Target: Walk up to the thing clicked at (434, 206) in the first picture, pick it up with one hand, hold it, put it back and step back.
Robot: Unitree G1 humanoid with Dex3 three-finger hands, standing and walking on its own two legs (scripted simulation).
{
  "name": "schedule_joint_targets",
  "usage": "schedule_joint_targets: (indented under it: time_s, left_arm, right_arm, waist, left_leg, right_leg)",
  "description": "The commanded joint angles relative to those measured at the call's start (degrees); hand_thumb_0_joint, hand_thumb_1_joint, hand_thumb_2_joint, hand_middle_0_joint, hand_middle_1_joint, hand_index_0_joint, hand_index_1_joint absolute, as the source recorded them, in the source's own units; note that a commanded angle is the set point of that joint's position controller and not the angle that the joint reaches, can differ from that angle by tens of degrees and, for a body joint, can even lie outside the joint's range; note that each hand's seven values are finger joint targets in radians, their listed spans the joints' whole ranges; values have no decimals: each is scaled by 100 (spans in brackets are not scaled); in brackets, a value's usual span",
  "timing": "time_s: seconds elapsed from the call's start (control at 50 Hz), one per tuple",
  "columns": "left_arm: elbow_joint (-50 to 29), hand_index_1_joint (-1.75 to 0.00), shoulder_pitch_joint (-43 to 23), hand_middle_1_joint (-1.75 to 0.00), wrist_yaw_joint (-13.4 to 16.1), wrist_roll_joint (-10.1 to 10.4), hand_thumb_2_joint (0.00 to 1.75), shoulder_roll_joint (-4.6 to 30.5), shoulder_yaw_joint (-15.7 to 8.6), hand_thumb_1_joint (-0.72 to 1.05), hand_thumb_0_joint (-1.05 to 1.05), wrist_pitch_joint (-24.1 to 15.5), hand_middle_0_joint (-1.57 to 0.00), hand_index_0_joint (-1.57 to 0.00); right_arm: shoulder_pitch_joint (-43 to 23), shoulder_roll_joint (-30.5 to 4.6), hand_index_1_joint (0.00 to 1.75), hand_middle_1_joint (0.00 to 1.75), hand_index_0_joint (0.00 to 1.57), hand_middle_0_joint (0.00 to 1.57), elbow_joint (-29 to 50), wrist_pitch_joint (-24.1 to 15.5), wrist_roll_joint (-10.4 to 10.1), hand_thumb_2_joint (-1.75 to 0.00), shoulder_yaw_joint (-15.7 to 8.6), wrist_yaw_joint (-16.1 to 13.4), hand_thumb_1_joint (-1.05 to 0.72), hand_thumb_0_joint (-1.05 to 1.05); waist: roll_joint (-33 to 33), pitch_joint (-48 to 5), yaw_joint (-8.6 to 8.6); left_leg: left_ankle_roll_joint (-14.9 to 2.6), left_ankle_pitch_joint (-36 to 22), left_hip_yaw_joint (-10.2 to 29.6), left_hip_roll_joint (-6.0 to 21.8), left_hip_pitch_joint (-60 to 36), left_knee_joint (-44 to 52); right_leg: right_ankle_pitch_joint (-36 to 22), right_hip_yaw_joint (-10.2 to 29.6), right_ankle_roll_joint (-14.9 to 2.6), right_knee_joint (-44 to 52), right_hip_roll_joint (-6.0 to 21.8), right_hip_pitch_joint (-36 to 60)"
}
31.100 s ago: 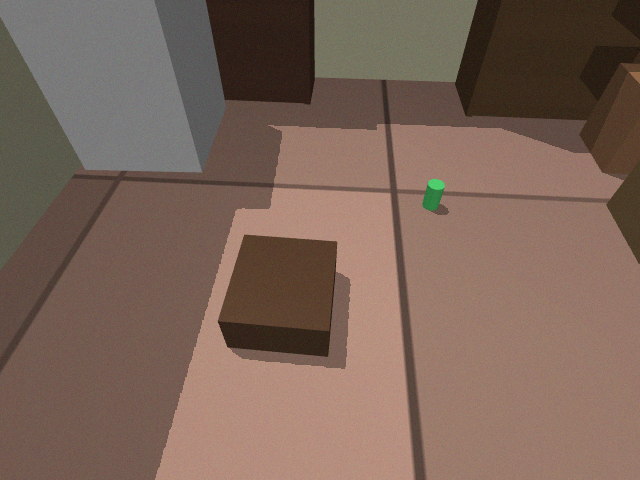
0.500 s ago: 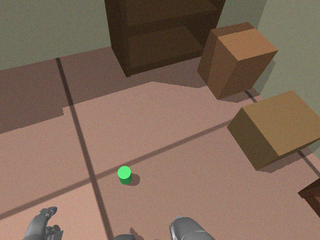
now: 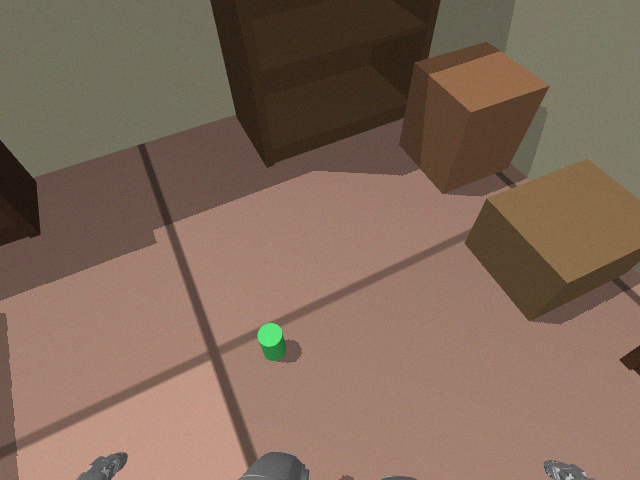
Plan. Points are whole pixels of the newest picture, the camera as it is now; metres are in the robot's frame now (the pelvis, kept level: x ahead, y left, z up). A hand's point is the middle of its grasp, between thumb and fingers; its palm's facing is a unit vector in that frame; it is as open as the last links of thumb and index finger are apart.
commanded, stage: step back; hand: left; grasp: from the side
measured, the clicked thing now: (272, 342) +0.55 +0.18 -0.70
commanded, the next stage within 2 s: none
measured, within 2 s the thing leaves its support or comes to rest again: neither
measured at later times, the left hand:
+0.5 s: hand out of the picture -0.06 +0.29 -0.16, palm faces -0.03 -0.93 -0.37, open 7.4 cm
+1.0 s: hand out of the picture -0.16 +0.24 -0.15, palm faces +0.04 -0.92 -0.39, open 7.4 cm
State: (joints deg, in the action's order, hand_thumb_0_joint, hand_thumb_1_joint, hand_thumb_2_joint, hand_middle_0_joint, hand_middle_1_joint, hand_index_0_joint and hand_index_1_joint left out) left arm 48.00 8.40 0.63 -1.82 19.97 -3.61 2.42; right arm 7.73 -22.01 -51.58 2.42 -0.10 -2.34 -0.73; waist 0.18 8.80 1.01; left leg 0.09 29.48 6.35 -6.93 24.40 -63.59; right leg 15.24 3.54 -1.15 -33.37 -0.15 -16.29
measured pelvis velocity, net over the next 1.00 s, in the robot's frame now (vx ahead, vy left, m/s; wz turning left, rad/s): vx -0.31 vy -0.03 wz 0.05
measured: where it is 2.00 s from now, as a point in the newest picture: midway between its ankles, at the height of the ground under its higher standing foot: outside the picture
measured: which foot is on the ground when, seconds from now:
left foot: up 0.00-0.12, down 0.14-0.64, up 0.66-0.94, down 0.96-1.00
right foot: down 0.00-0.16, up 0.18-0.58, down 0.60-1.00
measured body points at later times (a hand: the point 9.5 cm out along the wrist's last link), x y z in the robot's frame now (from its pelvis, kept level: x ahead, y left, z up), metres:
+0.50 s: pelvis -0.14 +0.01 +0.00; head -0.08 +0.04 +0.44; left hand -0.05 +0.33 -0.14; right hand -0.02 -0.30 -0.09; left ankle -0.07 +0.12 -0.73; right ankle -0.19 -0.15 -0.67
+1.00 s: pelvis -0.31 -0.03 -0.02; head -0.25 -0.01 +0.42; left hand -0.17 +0.29 -0.13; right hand -0.24 -0.34 -0.13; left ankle -0.33 +0.08 -0.74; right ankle -0.21 -0.14 -0.73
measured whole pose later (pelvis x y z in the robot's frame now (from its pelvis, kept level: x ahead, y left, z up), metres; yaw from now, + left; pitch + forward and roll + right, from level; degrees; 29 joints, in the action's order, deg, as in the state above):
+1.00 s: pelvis -0.31 -0.03 -0.02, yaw +3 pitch -3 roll +3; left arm 41.2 4.2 0.7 -1.9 23.1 -4.5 3.9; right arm 13.3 -20.2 -51.4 1.1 1.8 -2.4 -1.6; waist 5.3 11.9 0.2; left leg -1.0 21.2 -0.3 -4.3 13.3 -37.4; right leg 13.8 -0.7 -1.1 -42.0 4.0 -25.2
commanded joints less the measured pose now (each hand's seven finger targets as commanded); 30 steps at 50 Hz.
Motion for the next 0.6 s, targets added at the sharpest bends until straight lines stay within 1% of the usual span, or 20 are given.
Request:
schedule_joint_targets:
  time_s: [0.0,0.06,0.1,0.12,0.14,0.16,0.18,0.2,0.22,0.24,0.26,0.28,0.32,0.36,0.42,0.46,0.48,0.54,0.56,0.58]
  left_arm:
    - [-717,-30,-239,-30,102,-33,90,1361,-411,90,0,-122,-20,-20]
    - [-809,-30,-133,-30,107,-31,90,1403,-417,90,0,-57,-20,-20]
    - [-844,-30,-243,-30,60,76,90,1445,-382,90,0,32,-20,-20]
    - [-873,-30,-236,-30,30,109,90,1342,-340,90,0,92,-20,-20]
    - [-905,-30,0,-30,7,134,90,1120,-297,90,0,120,-20,-20]
    - [-922,-30,-91,-30,58,124,90,1017,-287,90,0,105,-20,-20]
    - [-920,-30,-437,-30,158,21,90,1263,-390,90,0,92,-20,-20]
    - [-855,-30,-554,-30,158,-5,90,1432,-430,90,0,92,-20,-20]
    - [-768,-30,-462,-30,122,20,90,1424,-450,90,0,94,-20,-20]
    - [-632,-30,-140,-30,94,109,90,1303,-449,90,0,89,-20,-20]
    - [-577,-30,206,-30,76,137,90,1301,-442,90,0,88,-20,-20]
    - [-548,-30,289,-30,60,116,90,1308,-470,90,0,85,-20,-20]
    - [-578,-30,120,-30,53,66,90,1272,-495,90,0,82,-20,-20]
    - [-654,-30,85,-30,47,39,90,1243,-465,90,0,60,-20,-20]
    - [-693,-30,76,-30,20,44,90,1234,-446,90,0,44,-20,-20]
    - [-677,-30,186,-30,0,55,90,1215,-431,90,0,28,-20,-20]
    - [-634,-30,291,-30,-14,44,90,1204,-426,90,0,16,-20,-20]
    - [-295,-30,838,-30,-87,21,90,1203,-478,90,0,-7,-20,-20]
    - [-161,-30,1151,-30,-103,6,90,1183,-495,90,0,-12,-20,-20]
    - [-112,-30,1223,-30,-104,-44,90,1290,-536,90,0,-39,-20,-20]
  right_arm:
    - [299,-1062,30,30,20,20,404,-147,-27,-90,-242,-124,-90,0]
    - [428,-991,30,30,20,20,454,-206,43,-90,-262,-118,-90,0]
    - [703,-942,30,30,20,20,324,-271,123,-90,-326,-115,-90,0]
    - [716,-1007,30,30,20,20,309,-296,188,-90,-389,-114,-90,0]
    - [583,-1442,30,30,20,20,382,-311,287,-90,-501,-115,-90,0]
    - [260,-1955,30,30,20,20,490,-290,329,-90,-571,-73,-90,0]
    - [342,-2193,30,30,20,20,583,-286,238,-90,-630,-63,-90,0]
    - [115,-2001,30,30,20,20,580,-311,215,-90,-602,-97,-90,0]
    - [-81,-1726,30,30,20,20,632,-321,232,-90,-509,-114,-90,0]
    - [-384,-1441,30,30,20,20,700,-327,288,-90,-413,-119,-90,0]
    - [-445,-1314,30,30,20,20,727,-333,224,-90,-405,-150,-90,0]
    - [-263,-1242,30,30,20,20,700,-339,193,-90,-399,-151,-90,0]
    - [124,-1239,30,30,20,20,677,-334,191,-90,-421,-141,-90,0]
    - [270,-1288,30,30,20,20,725,-319,162,-90,-458,-163,-90,0]
    - [435,-1397,30,30,20,20,765,-316,157,-90,-507,-172,-90,0]
    - [373,-1477,30,30,20,20,849,-293,183,-90,-527,-162,-90,0]
    - [229,-1524,30,30,20,20,913,-273,192,-90,-546,-159,-90,0]
    - [-95,-1618,30,30,20,20,1025,-185,189,-90,-537,-118,-90,0]
    - [-221,-1636,30,30,20,20,1048,-150,149,-90,-528,-110,-90,0]
    - [-215,-1484,30,30,20,20,1025,-122,107,-90,-481,-99,-90,0]
  waist:
    - [790,-989,16]
    - [1167,-1337,19]
    - [958,-1332,-190]
    - [688,-1314,-178]
    - [-346,-1346,-54]
    - [-1187,-1129,-31]
    - [-1506,-1014,-491]
    - [-1241,-740,-384]
    - [-946,-699,-232]
    - [-785,-673,52]
    - [-751,-747,226]
    - [-666,-809,181]
    - [-650,-857,-99]
    - [-670,-917,-218]
    - [-860,-1141,-371]
    - [-1038,-1308,-351]
    - [-1142,-1379,-253]
    - [-1146,-1415,-41]
    - [-1090,-1457,114]
    - [-865,-1424,166]
  left_leg:
    - [127,31,-121,145,126,709]
    - [41,-171,-279,602,-139,2642]
    - [13,-1677,-668,522,-936,4313]
    - [-16,-2400,-375,656,-1405,4489]
    - [-265,-3036,947,1617,-2022,4502]
    - [-736,-3852,1953,2473,-2074,4384]
    - [-1480,-3624,2511,3150,-988,4550]
    - [-1644,-3245,2437,3112,-598,4646]
    - [-1426,-3694,1561,2649,-812,4428]
    - [-1117,-4145,851,2097,-1072,4177]
    - [-993,-4283,512,1939,-1519,4008]
    - [-971,-4298,460,1873,-1670,3952]
    - [-1126,-4391,629,1954,-1872,3850]
    - [-1284,-4200,608,2027,-2125,3832]
    - [-1427,-3974,652,2140,-2468,3733]
    - [-1465,-3847,704,2270,-2428,3653]
    - [-1390,-3770,675,2317,-2228,3577]
    - [-1110,-2942,453,2066,-1206,3451]
    - [-941,-2644,375,1978,-894,3334]
    - [-646,-2059,296,1744,-382,3109]
  right_leg:
    - [-2585,937,-1133,708,1073,992]
    - [-2871,979,-1004,240,1183,1670]
    - [-2628,678,-728,-379,923,1296]
    - [-1904,609,-487,-606,694,720]
    - [-390,354,-201,-1268,92,-424]
    - [1819,177,-33,-1957,-766,-1544]
    - [2380,780,58,-2841,-609,-1003]
    - [2032,921,50,-3517,-459,-914]
    - [1734,978,23,-3740,-530,-1001]
    - [1386,1066,7,-3990,-632,-1246]
    - [1117,985,-10,-4026,-674,-1524]
    - [1048,894,41,-4004,-709,-1518]
    - [1131,846,250,-3865,-652,-1416]
    - [1174,783,340,-3493,-616,-1487]
    - [1332,604,390,-2636,-425,-1373]
    - [1413,401,358,-1922,-204,-1028]
    - [1347,296,277,-1414,-12,-727]
    - [646,-162,114,-41,-82,388]
    - [112,-283,16,591,-110,810]
    - [-11,-23,-116,705,-11,1081]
